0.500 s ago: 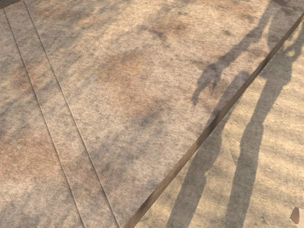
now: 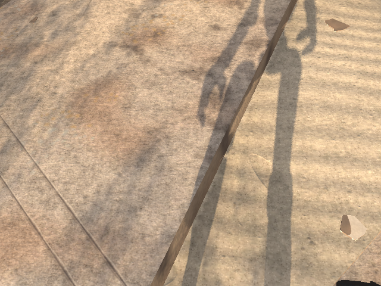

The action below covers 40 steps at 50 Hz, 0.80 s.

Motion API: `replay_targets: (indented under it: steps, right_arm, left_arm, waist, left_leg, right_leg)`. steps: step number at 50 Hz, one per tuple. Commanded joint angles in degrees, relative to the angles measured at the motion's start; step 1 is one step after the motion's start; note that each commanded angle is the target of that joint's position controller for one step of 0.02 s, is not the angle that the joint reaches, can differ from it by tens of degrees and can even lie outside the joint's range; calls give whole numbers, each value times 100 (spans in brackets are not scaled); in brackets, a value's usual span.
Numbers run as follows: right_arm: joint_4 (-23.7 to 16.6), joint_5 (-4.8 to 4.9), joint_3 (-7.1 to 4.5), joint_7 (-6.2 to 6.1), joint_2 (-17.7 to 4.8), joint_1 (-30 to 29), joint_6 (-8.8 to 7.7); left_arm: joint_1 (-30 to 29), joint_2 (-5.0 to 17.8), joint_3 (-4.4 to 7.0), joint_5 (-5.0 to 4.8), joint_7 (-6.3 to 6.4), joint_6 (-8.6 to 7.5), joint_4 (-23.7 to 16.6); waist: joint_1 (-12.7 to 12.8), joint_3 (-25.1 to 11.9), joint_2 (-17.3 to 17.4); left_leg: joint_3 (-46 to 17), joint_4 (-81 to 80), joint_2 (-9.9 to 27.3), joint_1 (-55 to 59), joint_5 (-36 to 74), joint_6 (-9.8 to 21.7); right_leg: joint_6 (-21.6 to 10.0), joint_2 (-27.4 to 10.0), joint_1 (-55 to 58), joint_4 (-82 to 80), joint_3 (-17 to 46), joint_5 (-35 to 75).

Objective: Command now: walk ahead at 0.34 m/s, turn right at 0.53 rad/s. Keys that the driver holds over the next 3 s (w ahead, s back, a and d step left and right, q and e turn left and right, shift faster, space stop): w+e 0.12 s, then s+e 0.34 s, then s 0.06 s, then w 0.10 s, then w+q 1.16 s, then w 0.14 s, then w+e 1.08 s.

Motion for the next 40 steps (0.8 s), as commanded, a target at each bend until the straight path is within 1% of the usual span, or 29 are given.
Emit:
replay_targets:
  steps: [1, 3, 4, 5, 6, 7, 8, 9, 10, 12, 15, 18, 20, 23, 24, 25, 26, 27, 28, 29, 30, 31, 32, 33, 35, 37, 38, 39, 40]
  right_arm:
    - [-487, 79, -16, 127, -246, -676, -288]
    - [-331, 126, -141, 168, -511, -64, -368]
    - [-156, 103, -245, 176, -684, 448, -405]
    - [-18, 18, -391, 148, -1061, 1404, -453]
    - [107, -329, -516, 187, -1837, 1985, -453]
    - [-123, -271, -387, 178, -1367, 1501, -548]
    - [-122, -142, -271, 92, -1001, 1081, -501]
    - [-104, -94, -230, 15, -812, 798, -433]
    - [-56, -69, -215, -44, -714, 527, -373]
    - [-5, -106, -180, -151, -620, 310, -344]
    - [138, -110, -271, -316, -901, 402, -252]
    - [137, 6, -318, -401, -1071, 306, -11]
    - [106, 45, -359, -415, -1210, 263, 88]
    - [51, 114, -378, -376, -1208, 202, 114]
    - [147, 159, -345, -330, -1155, 255, 130]
    - [260, 145, -292, -287, -1026, 542, 104]
    - [332, 28, -268, -195, -1015, 1276, 54]
    - [147, -240, -123, -60, -892, 1260, 25]
    - [175, -92, -141, 31, -1031, 719, 1]
    - [108, 56, -117, 36, -978, 376, 40]
    - [63, 29, -38, 19, -781, 378, 67]
    - [38, -55, -14, -27, -696, 298, 105]
    - [-8, -40, -10, -23, -667, 707, 188]
    - [94, -21, -36, -49, -759, 1022, 269]
    - [202, 71, -109, -110, -929, 1524, 431]
    - [382, -16, -195, -228, -1066, 1981, 561]
    - [380, -2, -199, -273, -1037, 2179, 608]
    - [534, -22, -220, -290, -1081, 2466, 640]
    - [754, -12, -280, -274, -1092, 2738, 656]
  left_arm:
    - [-101, 1012, 291, -30, -92, -81, -478]
    - [-332, 899, 245, -98, -150, -107, -608]
    - [-483, 725, 180, -47, -152, -143, -708]
    - [-789, 348, 70, 51, -149, -199, -898]
    - [-841, 127, 21, -173, -121, -272, -1381]
    - [-564, 645, 187, -217, -178, -337, -1211]
    - [-853, 859, 285, -184, -246, -289, -1212]
    - [-964, 922, 318, -84, -243, -191, -1149]
    - [-1011, 943, 365, -12, -240, -124, -1126]
    - [-959, 862, 402, -17, -278, 41, -1001]
    - [-1289, 550, 311, -50, -322, 174, -1057]
    - [-1646, 384, 223, -62, -507, 184, -1126]
    - [-1786, 496, 255, -73, -658, 175, -1148]
    - [-1722, 750, 379, -87, -814, 210, -1124]
    - [-1401, 753, 427, -49, -776, 162, -1001]
    - [-969, 923, 543, -2, -687, 89, -833]
    - [-998, 1603, 749, 129, -608, 15, -886]
    - [-906, 1802, 767, 33, -554, -6, -915]
    - [-670, 1324, 573, 43, -499, -33, -952]
    - [-772, 1095, 454, 21, -509, -74, -903]
    - [-866, 919, 375, -115, -518, -99, -820]
    - [-948, 790, 319, -148, -498, -91, -811]
    - [-1479, 1108, 343, -54, -484, -85, -750]
    - [-1705, 1255, 395, -12, -443, -107, -804]
    - [-2089, 1105, 318, 30, -364, -225, -802]
    - [-2433, 1055, 312, 82, -281, -283, -748]
    - [-2705, 1151, 326, 28, -254, -312, -710]
    - [-2968, 1098, 327, -36, -242, -332, -670]
    - [-3086, 921, 309, -93, -245, -351, -582]
  waist:
    - [33, 250, -1213]
    - [-341, 169, -1245]
    - [-606, -47, -1174]
    - [-1055, -572, -581]
    - [-853, -937, 2064]
    - [-658, -556, 1465]
    - [-448, 143, 1067]
    - [-319, 385, 670]
    - [-181, 465, 607]
    - [-76, 343, 802]
    - [-152, 168, 643]
    - [-278, -94, 728]
    - [-334, -161, 808]
    - [-336, -148, 705]
    - [-161, -183, 499]
    - [-43, -371, 201]
    - [-217, -611, -870]
    - [-114, -1315, -1801]
    - [286, -2098, -984]
    - [324, -2052, -473]
    - [149, -1758, -221]
    - [64, -1429, -322]
    - [-478, -1419, -758]
    - [-608, -1388, -950]
    - [-871, -1198, -1258]
    - [-1148, -969, -1384]
    - [-1375, -742, -1512]
    - [-1527, -455, -1432]
    - [-1553, -36, -1168]
  left_leg:
    - [522, -1023, -343, 564, -573, 90]
    - [549, -2014, -465, 1559, -245, 240]
    - [505, -2446, -537, 2438, -3, 319]
    - [-698, -2919, 392, 3876, -339, 680]
    - [-4558, -4337, 1997, 4575, -2387, 1842]
    - [-5381, -4717, 2464, 4058, -2244, 2255]
    - [-4168, -4479, 2317, 3496, -1185, 2128]
    - [-2910, -4253, 1986, 3058, 233, 1850]
    - [-1943, -4078, 1653, 2777, 1639, 1597]
    - [-551, -4055, 1228, 2373, 3067, 1304]
    - [67, -3904, 1305, 2813, 3756, 1435]
    - [602, -3656, 1251, 2994, 3395, 1345]
    - [755, -3507, 1324, 2910, 3045, 1243]
    - [757, -2939, 1532, 2937, 2831, 1130]
    - [893, -2517, 1385, 2798, 3094, 1053]
    - [1077, -1687, 1077, 2538, 3023, 861]
    - [1292, -374, 541, 1312, 1857, 333]
    - [996, 1554, 125, -420, -2228, -7]
    - [136, 2451, 289, -376, -2502, 148]
    - [-30, 2454, 306, -444, -2112, 292]
    - [35, 2064, 363, -590, -1807, 373]
    - [231, 1902, 328, -547, -1619, 419]
    - [591, 2074, 130, -135, -1171, 370]
    - [732, 2310, 80, 307, -946, 371]
    - [777, 2380, -20, 849, -867, 425]
    - [1006, 1931, -195, 1620, -987, 561]
    - [868, 1223, -12, 2124, -1095, 674]
    - [876, 416, 56, 2474, -1376, 820]
    - [728, -291, 199, 2573, -1530, 991]
  right_leg:
    - [-1002, -1010, -505, -1027, 1172, -1025]
    - [-888, -1018, -785, -671, 1480, -1427]
    - [-711, -788, -1078, -117, 1413, -934]
    - [-318, -281, -1931, 1608, 912, -377]
    - [70, 569, -3842, 3916, 264, -1744]
    - [192, 327, -4050, 5050, 979, -1610]
    - [283, 96, -4197, 5376, 706, -1178]
    - [384, -93, -3925, 5334, 420, -785]
    - [480, -210, -3649, 5147, 338, -544]
    - [647, -204, -2942, 4872, 42, -205]
    - [791, -202, -2981, 3874, -207, 153]
    - [774, -295, -2473, 2424, -432, 813]
    - [696, -317, -1969, 1772, -549, 1178]
    - [516, -329, -1618, 1107, -687, 1120]
    - [356, 8, -1073, 493, -1062, 1205]
    - [139, 253, -194, 13, -1101, 1850]
    - [-297, -303, 1240, 439, -427, 4669]
    - [-1252, -1740, 2564, 741, 1368, 5594]
    - [-1382, -1955, 2405, 678, 1466, 4832]
    - [-1137, -1758, 2031, 598, 1191, 3279]
    - [-826, -1534, 1657, 409, 989, 1548]
    - [-610, -1365, 1246, 294, 696, 885]
    - [-593, -1512, 516, -115, 898, 3]
    - [-596, -1612, -166, -585, 1020, -856]
    - [-354, -1682, -805, -995, 692, -1374]
    - [220, -1396, -1249, -1252, -190, -1339]
    - [341, -1401, -1496, -1302, -417, -1322]
    - [458, -1265, -1566, -1212, -650, -1215]
    - [389, -1187, -1599, -703, -746, -1225]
